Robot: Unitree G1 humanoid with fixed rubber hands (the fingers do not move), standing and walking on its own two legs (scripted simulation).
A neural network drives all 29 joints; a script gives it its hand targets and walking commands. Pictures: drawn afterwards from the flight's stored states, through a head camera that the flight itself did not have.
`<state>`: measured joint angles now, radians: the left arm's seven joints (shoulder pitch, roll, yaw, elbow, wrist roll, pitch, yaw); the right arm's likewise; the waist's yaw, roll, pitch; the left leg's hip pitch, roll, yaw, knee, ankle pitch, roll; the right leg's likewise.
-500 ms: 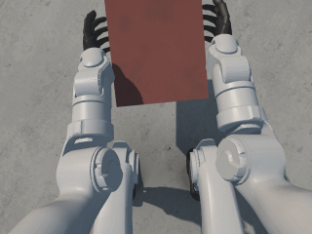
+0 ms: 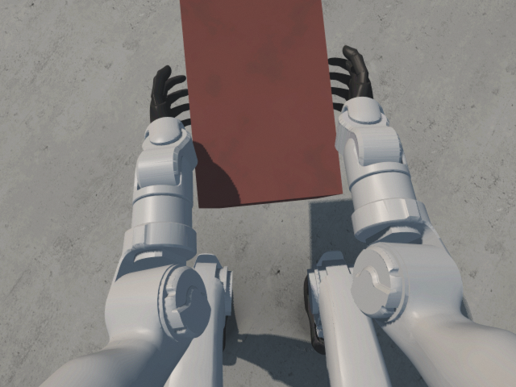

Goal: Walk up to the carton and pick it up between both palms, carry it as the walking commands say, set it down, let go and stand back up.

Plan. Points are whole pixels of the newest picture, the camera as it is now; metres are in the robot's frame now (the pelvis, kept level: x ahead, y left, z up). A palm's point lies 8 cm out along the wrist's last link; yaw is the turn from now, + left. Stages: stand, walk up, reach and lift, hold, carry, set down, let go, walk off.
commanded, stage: reach and lift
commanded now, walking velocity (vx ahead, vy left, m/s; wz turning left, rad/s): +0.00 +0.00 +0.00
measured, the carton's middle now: (260, 115) +0.53 +0.01 -0.13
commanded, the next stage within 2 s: none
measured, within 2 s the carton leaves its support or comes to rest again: neither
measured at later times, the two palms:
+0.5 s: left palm (149, 116) +0.47 +0.14 +0.02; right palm (380, 93) +0.49 -0.13 +0.02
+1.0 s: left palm (122, 105) +0.45 +0.14 +0.09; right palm (414, 78) +0.46 -0.13 +0.10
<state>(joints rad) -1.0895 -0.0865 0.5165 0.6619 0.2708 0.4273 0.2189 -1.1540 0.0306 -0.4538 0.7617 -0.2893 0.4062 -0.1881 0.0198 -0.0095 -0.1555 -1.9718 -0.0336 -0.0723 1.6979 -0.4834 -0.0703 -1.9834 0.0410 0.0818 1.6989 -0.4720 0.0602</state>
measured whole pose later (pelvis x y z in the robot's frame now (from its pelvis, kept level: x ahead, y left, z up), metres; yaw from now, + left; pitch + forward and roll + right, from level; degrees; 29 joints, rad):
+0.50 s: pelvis +0.01 +0.00 +0.06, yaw +0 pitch +39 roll +1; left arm -0.94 -0.14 0.52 0.65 0.30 0.42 0.21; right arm -1.01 0.08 -0.46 0.76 -0.31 0.40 -0.18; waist 0.02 -0.01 -0.22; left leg -1.74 -0.03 -0.07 1.52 -0.47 -0.06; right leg -1.75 0.03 0.08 1.52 -0.46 0.05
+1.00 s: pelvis +0.03 +0.00 +0.12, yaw +0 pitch +34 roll +1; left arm -0.77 -0.19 0.51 0.61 0.31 0.39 0.19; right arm -0.83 0.14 -0.46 0.70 -0.33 0.37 -0.16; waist 0.02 -0.01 -0.25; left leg -1.45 -0.02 -0.07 1.28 -0.43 -0.05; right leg -1.47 0.02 0.08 1.29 -0.42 0.04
